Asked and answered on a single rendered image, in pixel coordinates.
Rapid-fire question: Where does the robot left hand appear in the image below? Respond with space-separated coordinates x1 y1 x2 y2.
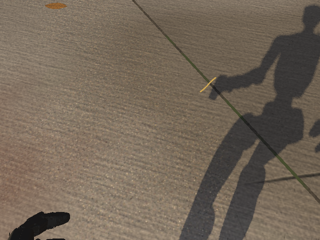
8 211 70 240

